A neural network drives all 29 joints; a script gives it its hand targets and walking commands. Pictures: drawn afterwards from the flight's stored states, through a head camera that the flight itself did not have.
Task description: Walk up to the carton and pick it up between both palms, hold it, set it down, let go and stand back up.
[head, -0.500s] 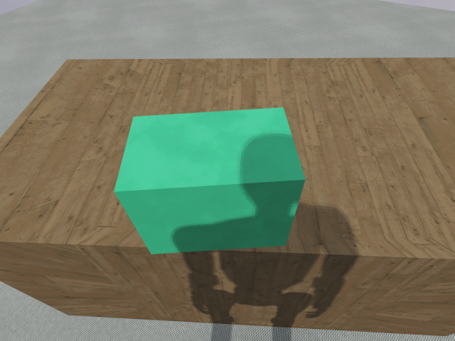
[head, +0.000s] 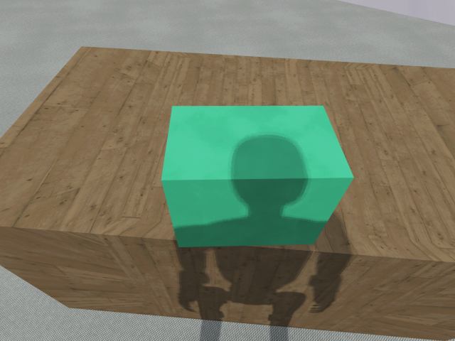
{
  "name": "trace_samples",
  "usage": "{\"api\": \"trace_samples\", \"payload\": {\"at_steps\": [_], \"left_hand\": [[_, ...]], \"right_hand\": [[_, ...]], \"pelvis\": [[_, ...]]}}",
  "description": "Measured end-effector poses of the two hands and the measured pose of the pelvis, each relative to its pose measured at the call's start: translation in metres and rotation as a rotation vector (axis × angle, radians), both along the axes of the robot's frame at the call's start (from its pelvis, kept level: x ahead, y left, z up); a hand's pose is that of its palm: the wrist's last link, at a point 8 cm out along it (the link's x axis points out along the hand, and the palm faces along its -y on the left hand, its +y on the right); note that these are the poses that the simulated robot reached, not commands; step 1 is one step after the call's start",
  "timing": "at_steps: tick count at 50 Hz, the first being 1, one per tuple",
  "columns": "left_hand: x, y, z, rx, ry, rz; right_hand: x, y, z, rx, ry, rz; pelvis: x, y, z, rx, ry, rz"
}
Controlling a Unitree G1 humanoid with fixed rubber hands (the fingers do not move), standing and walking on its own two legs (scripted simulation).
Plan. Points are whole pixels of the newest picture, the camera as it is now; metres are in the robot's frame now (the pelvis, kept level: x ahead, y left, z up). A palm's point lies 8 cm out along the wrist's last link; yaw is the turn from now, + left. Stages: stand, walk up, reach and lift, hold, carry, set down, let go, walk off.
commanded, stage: walk up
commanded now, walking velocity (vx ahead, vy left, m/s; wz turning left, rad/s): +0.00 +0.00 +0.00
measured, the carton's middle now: (247, 179) +0.40 +0.00 +0.05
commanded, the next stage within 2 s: stand in 0.14 s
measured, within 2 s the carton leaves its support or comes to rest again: neither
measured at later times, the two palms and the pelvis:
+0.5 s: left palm out of the picture -0.02 +0.20 -0.14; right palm out of the picture -0.03 -0.20 -0.14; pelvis +0.01 +0.00 +0.01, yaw +0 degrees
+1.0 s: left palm out of the picture -0.03 +0.18 -0.14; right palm out of the picture -0.02 -0.20 -0.14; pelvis +0.02 -0.01 +0.01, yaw +0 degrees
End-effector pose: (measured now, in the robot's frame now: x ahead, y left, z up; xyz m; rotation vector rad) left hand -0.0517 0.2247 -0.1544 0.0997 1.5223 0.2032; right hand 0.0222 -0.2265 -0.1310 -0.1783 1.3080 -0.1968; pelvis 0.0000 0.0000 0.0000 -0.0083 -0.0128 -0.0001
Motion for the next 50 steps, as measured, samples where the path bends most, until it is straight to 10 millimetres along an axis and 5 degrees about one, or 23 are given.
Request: {"api": "trace_samples", "payload": {"at_steps": [4, 15, 29, 50], "left_hand": [[0.017, 0.001, 0.005, -0.034, -0.041, -0.003], [0.027, -0.014, 0.016, -0.025, -0.062, -0.039], [0.032, -0.031, 0.015, -0.049, -0.070, -0.036], [0.025, -0.040, 0.016, -0.044, -0.043, -0.028]], "right_hand": [[-0.011, 0.022, 0.005, 0.019, 0.036, 0.000], [-0.029, 0.036, -0.016, 0.112, 0.088, -0.041], [-0.053, 0.027, -0.009, 0.105, 0.169, -0.052], [-0.046, 0.024, -0.012, 0.118, 0.170, -0.050]], "pelvis": [[0.003, 0.008, 0.008, -0.006, 0.003, 0.001], [0.008, 0.011, 0.006, 0.019, -0.008, -0.010], [0.012, 0.000, 0.009, 0.009, -0.014, -0.004], [0.017, -0.010, 0.008, 0.008, -0.014, -0.004]]}}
